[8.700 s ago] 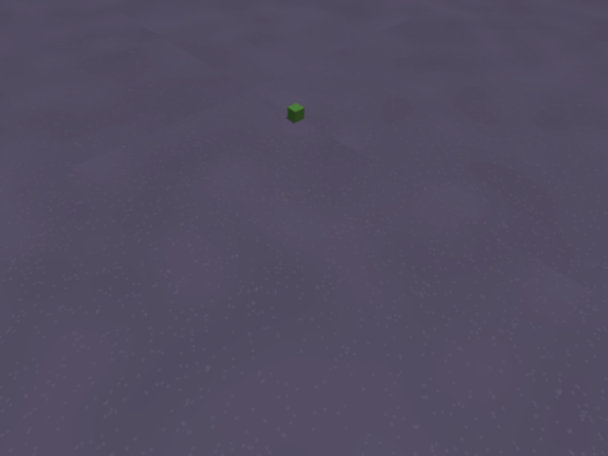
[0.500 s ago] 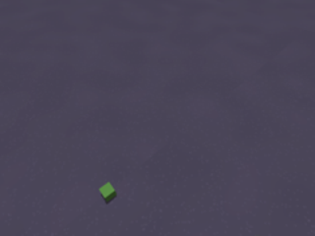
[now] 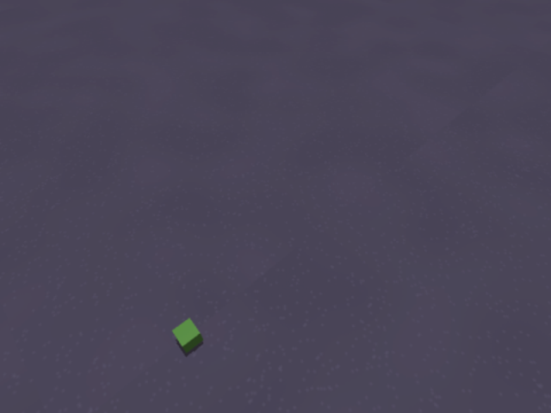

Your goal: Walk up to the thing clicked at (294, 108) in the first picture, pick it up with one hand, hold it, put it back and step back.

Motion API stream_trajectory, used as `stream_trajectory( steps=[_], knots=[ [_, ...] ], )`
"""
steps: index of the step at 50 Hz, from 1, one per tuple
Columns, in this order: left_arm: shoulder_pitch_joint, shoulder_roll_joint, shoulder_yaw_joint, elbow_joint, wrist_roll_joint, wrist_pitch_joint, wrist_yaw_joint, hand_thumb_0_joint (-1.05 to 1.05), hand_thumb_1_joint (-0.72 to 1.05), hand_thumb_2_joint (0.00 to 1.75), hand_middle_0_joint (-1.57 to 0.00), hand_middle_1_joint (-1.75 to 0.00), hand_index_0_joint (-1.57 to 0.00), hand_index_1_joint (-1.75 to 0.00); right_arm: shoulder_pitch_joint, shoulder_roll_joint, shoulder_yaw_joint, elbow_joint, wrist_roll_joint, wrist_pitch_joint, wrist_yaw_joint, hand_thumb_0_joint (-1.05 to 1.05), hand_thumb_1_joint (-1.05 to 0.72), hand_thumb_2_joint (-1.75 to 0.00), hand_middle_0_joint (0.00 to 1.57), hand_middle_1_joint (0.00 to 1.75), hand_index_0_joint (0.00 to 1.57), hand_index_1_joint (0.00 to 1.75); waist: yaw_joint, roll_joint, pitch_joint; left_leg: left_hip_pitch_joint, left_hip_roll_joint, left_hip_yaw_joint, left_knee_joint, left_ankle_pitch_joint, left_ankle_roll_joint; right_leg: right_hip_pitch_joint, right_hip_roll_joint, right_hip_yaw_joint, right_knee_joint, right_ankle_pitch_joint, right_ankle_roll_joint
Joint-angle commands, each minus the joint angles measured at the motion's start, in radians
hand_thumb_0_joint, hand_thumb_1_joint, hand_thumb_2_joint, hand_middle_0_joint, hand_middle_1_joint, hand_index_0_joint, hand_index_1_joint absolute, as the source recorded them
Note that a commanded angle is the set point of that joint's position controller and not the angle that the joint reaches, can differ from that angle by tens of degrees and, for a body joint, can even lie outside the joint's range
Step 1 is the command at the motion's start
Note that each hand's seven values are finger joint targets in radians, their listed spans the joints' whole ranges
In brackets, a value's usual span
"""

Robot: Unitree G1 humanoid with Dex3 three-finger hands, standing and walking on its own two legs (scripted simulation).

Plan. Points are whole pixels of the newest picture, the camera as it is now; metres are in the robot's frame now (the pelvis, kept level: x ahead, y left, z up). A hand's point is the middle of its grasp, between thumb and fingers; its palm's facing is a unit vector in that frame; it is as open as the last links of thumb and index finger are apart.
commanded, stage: stand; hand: left
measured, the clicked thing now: (188, 335) +0.49 +0.31 -0.75
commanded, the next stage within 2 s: walk up in 1.74 s
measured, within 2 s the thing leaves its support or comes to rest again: neither
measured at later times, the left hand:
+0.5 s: hand out of the picture +0.10 +0.25 -0.15, palm faces -0.02 -0.94 -0.35, open 7.3 cm
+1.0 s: hand out of the picture +0.07 +0.26 -0.16, palm faces -0.02 -0.94 -0.34, open 7.3 cm
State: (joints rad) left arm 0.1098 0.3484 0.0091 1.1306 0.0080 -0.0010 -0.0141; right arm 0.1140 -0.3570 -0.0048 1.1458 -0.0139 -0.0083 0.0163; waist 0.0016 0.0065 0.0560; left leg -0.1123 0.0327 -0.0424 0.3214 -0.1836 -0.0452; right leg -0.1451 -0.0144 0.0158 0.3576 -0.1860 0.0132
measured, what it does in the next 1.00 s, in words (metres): stands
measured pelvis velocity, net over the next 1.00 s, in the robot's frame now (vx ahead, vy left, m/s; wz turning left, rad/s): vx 0.00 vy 0.00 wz -0.01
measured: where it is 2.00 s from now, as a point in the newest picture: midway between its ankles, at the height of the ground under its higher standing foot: outside the picture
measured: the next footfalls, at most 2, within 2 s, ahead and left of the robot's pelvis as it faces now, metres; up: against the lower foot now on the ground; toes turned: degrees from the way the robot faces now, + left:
none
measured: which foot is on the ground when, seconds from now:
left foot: down 0.00-1.00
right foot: down 0.00-1.00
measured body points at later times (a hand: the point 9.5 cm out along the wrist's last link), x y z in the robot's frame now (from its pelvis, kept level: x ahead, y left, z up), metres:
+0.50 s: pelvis +0.01 +0.00 +0.00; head +0.03 +0.00 +0.45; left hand +0.10 +0.30 -0.13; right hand +0.09 -0.30 -0.13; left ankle +0.00 +0.15 -0.75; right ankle +0.01 -0.13 -0.75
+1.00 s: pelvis +0.00 +0.00 +0.00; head +0.02 +0.00 +0.45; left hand +0.08 +0.31 -0.13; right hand +0.07 -0.30 -0.13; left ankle +0.00 +0.15 -0.75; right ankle +0.01 -0.13 -0.75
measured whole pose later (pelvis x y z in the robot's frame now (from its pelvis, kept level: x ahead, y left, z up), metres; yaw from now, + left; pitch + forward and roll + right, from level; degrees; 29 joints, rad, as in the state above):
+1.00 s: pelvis +0.00 +0.00 +0.00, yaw +0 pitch -2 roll +0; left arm 0.12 0.35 0.01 1.12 0.01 0.00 -0.01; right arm 0.12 -0.36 -0.01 1.13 -0.01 0.00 0.01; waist 0.00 0.00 0.06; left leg -0.09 0.03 -0.03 0.31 -0.19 -0.04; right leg -0.12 -0.01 0.02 0.34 -0.18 0.02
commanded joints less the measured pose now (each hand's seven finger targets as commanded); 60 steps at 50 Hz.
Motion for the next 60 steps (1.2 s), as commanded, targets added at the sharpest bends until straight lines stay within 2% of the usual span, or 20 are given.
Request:
stream_trajectory(
  steps=[1,3,5,9,11,14,23,30,34,36,40,43,47,53,56,60],
  knots=[
    [-0.049,0.221,0.036,-0.066,0.001,-0.029,0.020,0.00,0.90,0.90,-0.20,-0.30,-0.20,-0.30,-0.048,-0.211,-0.039,-0.067,0.005,-0.018,-0.019,0.00,-0.90,-0.90,0.20,0.30,0.20,0.30,-0.004,-0.014,-0.085,0.005,0.084,-0.056,-0.037,0.118,0.051,0.026,-0.103,0.083,-0.059,0.117,-0.036],
    [-0.043,0.223,0.035,-0.064,-0.003,-0.029,0.019,0.00,0.90,0.90,-0.20,-0.30,-0.20,-0.30,-0.041,-0.210,-0.037,-0.065,0.006,-0.017,-0.021,0.00,-0.90,-0.90,0.20,0.30,0.20,0.30,-0.005,-0.009,-0.087,0.012,0.083,-0.051,-0.036,0.115,0.052,0.023,-0.104,0.087,-0.059,0.127,-0.037],
    [-0.043,0.218,0.032,-0.066,-0.004,-0.029,0.019,0.00,0.90,0.90,-0.20,-0.30,-0.20,-0.30,-0.037,-0.208,-0.035,-0.064,0.005,-0.019,-0.021,0.00,-0.90,-0.90,0.20,0.30,0.20,0.30,-0.005,-0.002,-0.098,0.019,0.086,-0.049,-0.031,0.164,0.048,0.038,-0.105,0.081,-0.046,0.179,-0.038],
    [-0.040,0.226,0.032,-0.061,-0.004,-0.028,0.020,0.00,0.90,0.90,-0.20,-0.30,-0.20,-0.30,-0.035,-0.207,-0.034,-0.062,0.007,-0.015,-0.022,0.00,-0.90,-0.90,0.20,0.30,0.20,0.30,-0.005,-0.016,-0.089,0.013,0.087,-0.051,-0.037,0.122,0.052,0.041,-0.107,0.083,-0.056,0.146,-0.034],
    [-0.036,0.222,0.031,-0.063,-0.001,-0.029,0.021,0.00,0.90,0.90,-0.20,-0.30,-0.20,-0.30,-0.035,-0.213,-0.036,-0.065,0.007,-0.015,-0.023,0.00,-0.90,-0.90,0.20,0.30,0.20,0.30,-0.003,-0.018,-0.107,0.030,0.090,-0.049,-0.027,0.181,0.049,0.051,-0.108,0.077,-0.048,0.203,-0.036],
    [-0.036,0.215,0.029,-0.063,-0.001,-0.028,0.023,0.00,0.90,0.90,-0.20,-0.30,-0.20,-0.30,-0.039,-0.207,-0.034,-0.066,0.007,-0.016,-0.024,0.00,-0.90,-0.90,0.20,0.30,0.20,0.30,-0.002,-0.013,-0.106,0.037,0.091,-0.047,-0.023,0.218,0.048,0.052,-0.105,0.069,-0.037,0.240,-0.035],
    [-0.037,0.221,0.031,-0.064,-0.002,-0.030,0.024,0.00,0.90,0.90,-0.20,-0.30,-0.20,-0.30,-0.047,-0.208,-0.036,-0.073,0.006,-0.013,-0.024,0.00,-0.90,-0.90,0.20,0.30,0.20,0.30,-0.001,-0.010,-0.071,0.033,0.092,-0.047,-0.032,0.162,0.050,0.034,-0.105,0.077,-0.062,0.190,-0.030],
    [-0.035,0.217,0.032,-0.069,-0.001,-0.032,0.025,0.00,0.90,0.90,-0.20,-0.30,-0.20,-0.30,-0.051,-0.207,-0.038,-0.082,0.008,-0.016,-0.024,0.00,-0.90,-0.90,0.20,0.30,0.20,0.30,-0.001,-0.008,-0.114,0.059,0.095,-0.040,-0.022,0.248,0.051,0.073,-0.107,0.066,-0.040,0.287,-0.033],
    [-0.034,0.220,0.035,-0.069,0.000,-0.030,0.025,0.00,0.90,0.90,-0.20,-0.30,-0.20,-0.30,-0.051,-0.213,-0.040,-0.082,0.007,-0.014,-0.026,0.00,-0.90,-0.90,0.20,0.30,0.20,0.30,-0.001,-0.004,-0.094,0.051,0.094,-0.040,-0.031,0.204,0.054,0.060,-0.104,0.068,-0.053,0.236,-0.033],
    [-0.044,0.226,0.037,-0.068,-0.001,-0.029,0.026,0.00,0.90,0.90,-0.20,-0.30,-0.20,-0.30,-0.039,-0.202,-0.036,-0.080,0.007,-0.011,-0.024,0.00,-0.90,-0.90,0.20,0.30,0.20,0.30,-0.006,-0.022,-0.061,0.019,0.086,-0.041,-0.046,0.128,0.053,0.044,-0.102,0.072,-0.071,0.158,-0.032],
    [-0.040,0.224,0.037,-0.071,0.000,-0.030,0.025,0.00,0.90,0.90,-0.20,-0.30,-0.20,-0.30,-0.039,-0.203,-0.037,-0.081,0.006,-0.013,-0.023,0.00,-0.90,-0.90,0.20,0.30,0.20,0.30,-0.004,-0.015,-0.068,0.023,0.088,-0.042,-0.043,0.148,0.052,0.047,-0.103,0.073,-0.069,0.174,-0.034],
    [-0.036,0.228,0.039,-0.069,0.002,-0.028,0.023,0.00,0.90,0.90,-0.20,-0.30,-0.20,-0.30,-0.041,-0.209,-0.040,-0.079,0.005,-0.011,-0.023,0.00,-0.90,-0.90,0.20,0.30,0.20,0.30,-0.002,-0.006,-0.052,0.017,0.087,-0.044,-0.052,0.080,0.055,0.022,-0.100,0.082,-0.082,0.088,-0.032],
    [-0.033,0.224,0.038,-0.071,0.001,-0.029,0.023,0.00,0.90,0.90,-0.20,-0.30,-0.20,-0.30,-0.039,-0.208,-0.041,-0.082,0.005,-0.014,-0.023,0.00,-0.90,-0.90,0.20,0.30,0.20,0.30,-0.004,-0.005,-0.081,0.035,0.091,-0.045,-0.044,0.124,0.057,0.034,-0.103,0.079,-0.067,0.144,-0.036],
    [-0.025,0.223,0.035,-0.073,0.001,-0.028,0.022,0.00,0.90,0.90,-0.20,-0.30,-0.20,-0.30,-0.030,-0.208,-0.041,-0.079,0.005,-0.015,-0.023,0.00,-0.90,-0.90,0.20,0.30,0.20,0.30,-0.002,-0.008,-0.079,0.029,0.091,-0.043,-0.043,0.131,0.055,0.034,-0.104,0.082,-0.064,0.149,-0.035],
    [-0.023,0.218,0.031,-0.068,-0.001,-0.027,0.022,0.00,0.90,0.90,-0.20,-0.30,-0.20,-0.30,-0.029,-0.207,-0.039,-0.073,0.005,-0.012,-0.022,0.00,-0.90,-0.90,0.20,0.30,0.20,0.30,0.000,-0.007,-0.051,0.004,0.085,-0.046,-0.049,0.095,0.056,0.028,-0.099,0.080,-0.072,0.110,-0.034],
    [-0.021,0.226,0.034,-0.067,0.001,-0.028,0.022,0.00,0.90,0.90,-0.20,-0.30,-0.20,-0.30,-0.022,-0.209,-0.041,-0.074,0.004,-0.012,-0.021,0.00,-0.90,-0.90,0.20,0.30,0.20,0.30,-0.002,-0.019,-0.058,0.003,0.082,-0.047,-0.054,0.060,0.060,0.025,-0.101,0.085,-0.077,0.083,-0.034]
  ],
)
